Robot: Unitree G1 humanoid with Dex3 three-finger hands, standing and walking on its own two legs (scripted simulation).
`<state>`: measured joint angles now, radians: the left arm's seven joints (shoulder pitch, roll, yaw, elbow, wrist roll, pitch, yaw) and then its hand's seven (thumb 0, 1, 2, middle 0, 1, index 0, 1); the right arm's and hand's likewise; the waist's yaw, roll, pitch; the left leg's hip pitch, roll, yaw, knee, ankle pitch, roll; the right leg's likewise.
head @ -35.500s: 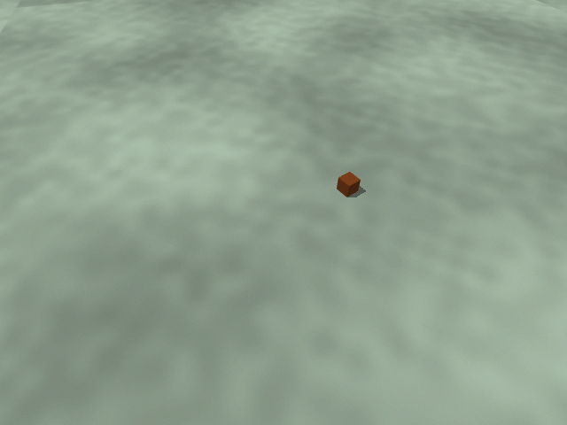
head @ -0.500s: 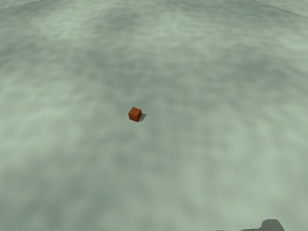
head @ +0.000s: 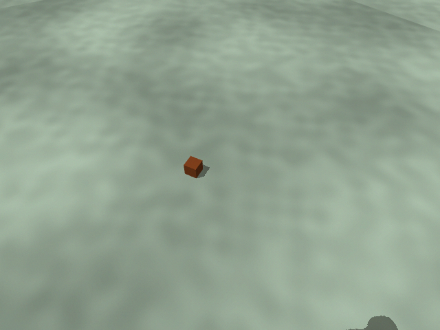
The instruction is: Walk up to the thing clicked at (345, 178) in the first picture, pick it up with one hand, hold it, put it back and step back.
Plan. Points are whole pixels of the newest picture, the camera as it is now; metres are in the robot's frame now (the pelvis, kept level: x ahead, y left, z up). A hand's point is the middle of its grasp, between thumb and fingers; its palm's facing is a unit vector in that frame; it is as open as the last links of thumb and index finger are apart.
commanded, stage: step back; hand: left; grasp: from above
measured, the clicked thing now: (193, 167) +1.07 +0.14 -0.72
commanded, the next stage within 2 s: stand in 0.30 s
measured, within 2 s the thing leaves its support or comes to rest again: neither
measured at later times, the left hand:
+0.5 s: hand out of the picture +0.12 +0.26 -0.13, palm faces -0.03 -0.94 -0.33, open 7.4 cm
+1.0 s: hand out of the picture +0.06 +0.26 -0.14, palm faces -0.05 -0.94 -0.34, open 7.4 cm
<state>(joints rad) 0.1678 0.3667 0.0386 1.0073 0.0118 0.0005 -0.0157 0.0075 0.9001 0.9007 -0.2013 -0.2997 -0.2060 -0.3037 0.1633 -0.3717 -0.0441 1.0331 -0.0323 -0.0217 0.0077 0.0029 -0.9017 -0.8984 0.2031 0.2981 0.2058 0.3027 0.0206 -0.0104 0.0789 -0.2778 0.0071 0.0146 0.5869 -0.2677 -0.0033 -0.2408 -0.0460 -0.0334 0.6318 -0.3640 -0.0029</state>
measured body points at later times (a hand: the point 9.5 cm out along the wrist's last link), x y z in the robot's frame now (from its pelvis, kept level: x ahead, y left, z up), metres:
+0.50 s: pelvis +0.01 +0.01 +0.02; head +0.02 +0.01 +0.47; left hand +0.12 +0.31 -0.11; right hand +0.12 -0.29 -0.11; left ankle +0.03 +0.13 -0.73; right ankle -0.01 -0.13 -0.73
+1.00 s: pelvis +0.00 +0.00 +0.02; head +0.01 +0.00 +0.47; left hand +0.06 +0.31 -0.11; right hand +0.07 -0.30 -0.12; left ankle +0.03 +0.13 -0.73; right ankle -0.01 -0.13 -0.73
